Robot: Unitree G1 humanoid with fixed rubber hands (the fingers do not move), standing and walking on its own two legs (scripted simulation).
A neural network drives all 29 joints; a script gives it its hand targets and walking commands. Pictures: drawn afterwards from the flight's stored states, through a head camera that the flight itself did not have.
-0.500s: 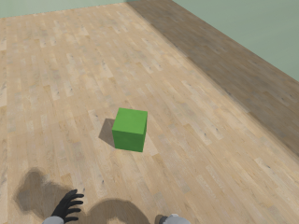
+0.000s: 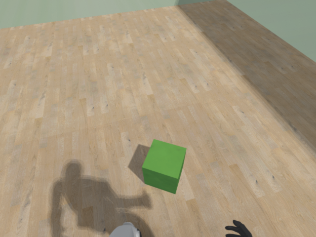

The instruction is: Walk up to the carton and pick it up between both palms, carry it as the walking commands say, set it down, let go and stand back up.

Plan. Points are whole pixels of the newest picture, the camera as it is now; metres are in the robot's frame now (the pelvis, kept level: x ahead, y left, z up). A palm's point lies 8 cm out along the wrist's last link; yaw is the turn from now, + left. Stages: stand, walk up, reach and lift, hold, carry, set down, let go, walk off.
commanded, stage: walk up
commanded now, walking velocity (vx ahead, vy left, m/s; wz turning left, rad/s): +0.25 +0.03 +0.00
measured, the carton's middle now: (164, 166) +0.61 +0.02 -0.66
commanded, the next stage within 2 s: none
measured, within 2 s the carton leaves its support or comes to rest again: neither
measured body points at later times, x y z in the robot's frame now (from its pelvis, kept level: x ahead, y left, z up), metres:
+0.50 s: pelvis +0.12 +0.01 -0.01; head +0.14 +0.01 +0.44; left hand +0.22 +0.25 -0.15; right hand +0.11 -0.22 -0.16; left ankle +0.13 +0.14 -0.75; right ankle +0.18 -0.10 -0.75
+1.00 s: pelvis +0.15 +0.06 -0.01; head +0.16 +0.07 +0.44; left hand +0.19 +0.34 -0.15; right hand +0.12 -0.20 -0.15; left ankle +0.14 +0.18 -0.75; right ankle +0.17 -0.09 -0.72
